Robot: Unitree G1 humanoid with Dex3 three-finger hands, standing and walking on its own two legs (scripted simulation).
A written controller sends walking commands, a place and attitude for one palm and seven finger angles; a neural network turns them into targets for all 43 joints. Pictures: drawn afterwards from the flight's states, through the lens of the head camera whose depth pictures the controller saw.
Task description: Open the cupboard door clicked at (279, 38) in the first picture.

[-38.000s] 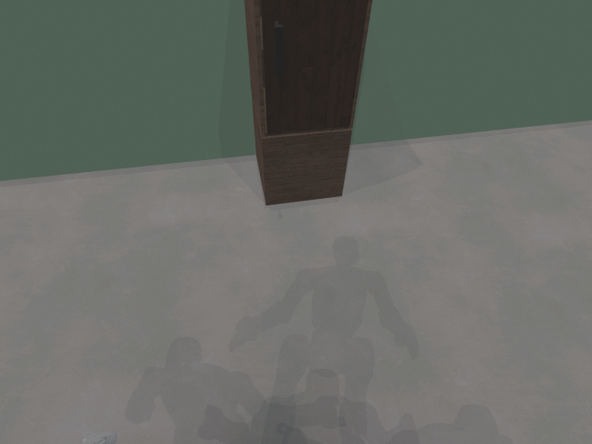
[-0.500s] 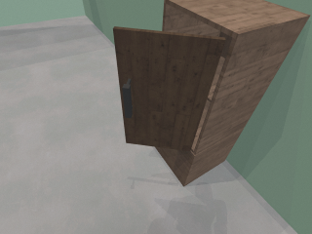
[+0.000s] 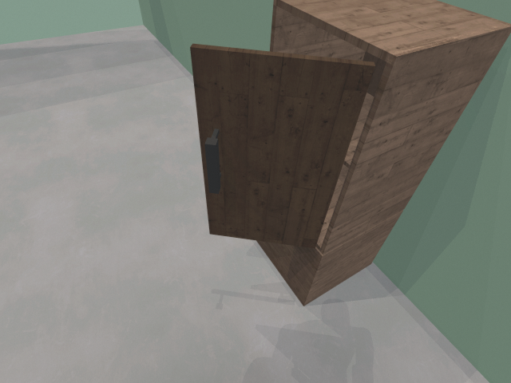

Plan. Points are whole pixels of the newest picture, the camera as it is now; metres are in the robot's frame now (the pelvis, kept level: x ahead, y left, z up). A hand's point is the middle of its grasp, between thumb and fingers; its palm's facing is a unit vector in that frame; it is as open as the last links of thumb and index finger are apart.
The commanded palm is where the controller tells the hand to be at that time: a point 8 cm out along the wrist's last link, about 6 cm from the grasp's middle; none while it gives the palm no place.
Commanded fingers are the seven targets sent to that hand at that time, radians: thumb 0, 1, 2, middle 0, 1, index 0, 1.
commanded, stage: shuffle to correct the standing spot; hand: left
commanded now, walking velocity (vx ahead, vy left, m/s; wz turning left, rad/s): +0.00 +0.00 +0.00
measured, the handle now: (215, 161) +0.59 +0.14 -0.01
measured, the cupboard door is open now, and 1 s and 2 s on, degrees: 51 51 51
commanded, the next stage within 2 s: come to a stop and stand still in 0.08 s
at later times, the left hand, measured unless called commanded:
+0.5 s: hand out of the picture +0.01 +0.12 -0.18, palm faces +0.02 -0.99 -0.12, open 7.4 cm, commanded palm none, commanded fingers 0.00 0.90 0.90 -0.20 -0.30 -0.20 -0.30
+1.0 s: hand out of the picture +0.03 +0.17 -0.18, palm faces -0.02 -0.98 -0.20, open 7.4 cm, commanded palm none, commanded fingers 0.00 0.90 0.90 -0.20 -0.30 -0.20 -0.30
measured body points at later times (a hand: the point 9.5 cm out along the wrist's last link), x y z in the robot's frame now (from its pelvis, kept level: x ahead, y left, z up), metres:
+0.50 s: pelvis +0.03 -0.02 +0.00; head +0.03 -0.02 +0.45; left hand +0.01 +0.17 -0.17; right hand +0.01 -0.23 -0.16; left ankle +0.03 +0.09 -0.74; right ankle +0.05 -0.12 -0.74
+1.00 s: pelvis +0.03 +0.00 -0.01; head +0.02 -0.01 +0.44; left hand +0.03 +0.22 -0.16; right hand +0.02 -0.21 -0.17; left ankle +0.03 +0.09 -0.74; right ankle +0.05 -0.12 -0.74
